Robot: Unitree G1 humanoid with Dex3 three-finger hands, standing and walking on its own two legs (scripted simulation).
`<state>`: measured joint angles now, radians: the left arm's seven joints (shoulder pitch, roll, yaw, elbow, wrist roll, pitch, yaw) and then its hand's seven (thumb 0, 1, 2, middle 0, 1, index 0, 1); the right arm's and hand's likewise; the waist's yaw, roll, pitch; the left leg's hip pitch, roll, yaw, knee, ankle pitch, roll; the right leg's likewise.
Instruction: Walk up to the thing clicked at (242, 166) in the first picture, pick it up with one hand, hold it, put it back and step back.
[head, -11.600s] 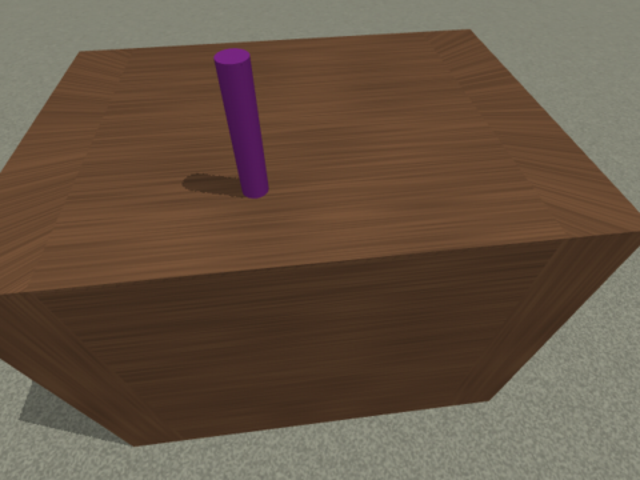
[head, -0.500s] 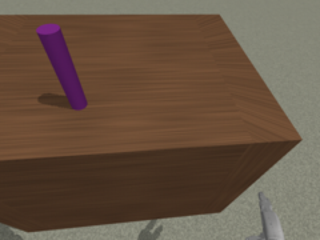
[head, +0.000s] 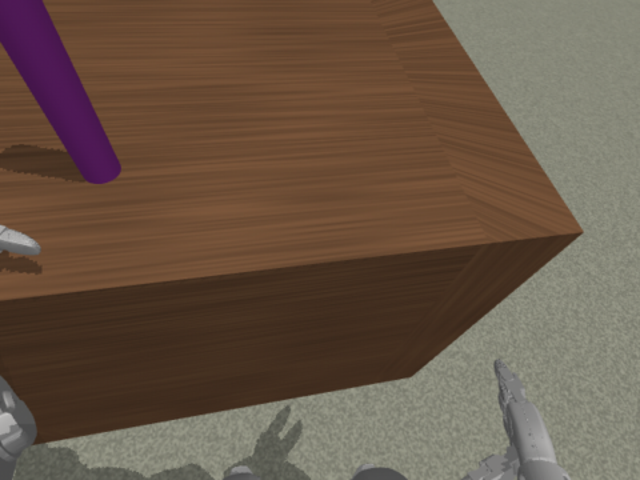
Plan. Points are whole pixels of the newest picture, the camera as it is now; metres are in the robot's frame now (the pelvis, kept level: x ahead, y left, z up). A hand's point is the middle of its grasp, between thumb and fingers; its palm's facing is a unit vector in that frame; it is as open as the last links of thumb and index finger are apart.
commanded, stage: close in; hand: left
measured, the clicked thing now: (61, 95) +0.51 +0.25 +0.17
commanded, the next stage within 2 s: rest palm in 0.54 s
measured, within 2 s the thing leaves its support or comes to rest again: leaves its support in 1.96 s
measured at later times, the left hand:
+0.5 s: hand (63, 168) +0.46 +0.26 +0.11, palm faces +0.22 -0.97 +0.03, open 17.7 cm
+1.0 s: hand (81, 150) +0.48 +0.24 +0.12, palm faces +0.27 -0.96 +0.04, open 16.6 cm
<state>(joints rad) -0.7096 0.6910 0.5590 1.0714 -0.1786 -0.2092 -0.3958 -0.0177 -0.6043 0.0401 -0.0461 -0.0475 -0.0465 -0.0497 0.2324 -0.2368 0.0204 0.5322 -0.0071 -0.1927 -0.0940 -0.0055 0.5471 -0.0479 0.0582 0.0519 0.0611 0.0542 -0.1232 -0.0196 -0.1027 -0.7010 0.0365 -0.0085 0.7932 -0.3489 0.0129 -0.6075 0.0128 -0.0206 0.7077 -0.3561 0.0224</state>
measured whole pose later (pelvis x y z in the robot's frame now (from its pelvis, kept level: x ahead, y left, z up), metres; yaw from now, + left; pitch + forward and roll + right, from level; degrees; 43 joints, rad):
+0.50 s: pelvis +0.00 +0.00 -0.01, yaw -1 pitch +15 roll -2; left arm -0.71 0.54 0.45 0.93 -0.16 -0.16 -0.18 -0.02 -0.61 0.00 -0.07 -0.02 -0.08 -0.01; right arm 0.33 -0.24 -0.02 0.32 0.02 -0.10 -0.03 -0.01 0.53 -0.05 0.06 0.05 0.06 0.05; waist -0.11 0.00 -0.13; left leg -0.73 0.04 0.00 0.88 -0.40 0.01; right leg -0.65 0.02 -0.01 0.81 -0.42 0.02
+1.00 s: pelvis -0.01 +0.00 -0.01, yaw -1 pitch +13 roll -2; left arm -0.80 0.51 0.43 0.96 -0.12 -0.14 -0.06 -0.02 -0.61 0.05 -0.31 -0.17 -0.32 -0.16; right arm 0.33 -0.24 -0.04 0.24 0.01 -0.06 -0.03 -0.01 0.52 -0.05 0.06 0.05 0.06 0.05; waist -0.13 -0.01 -0.11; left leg -0.72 0.04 0.01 0.87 -0.39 0.01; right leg -0.65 0.01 0.00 0.82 -0.41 0.02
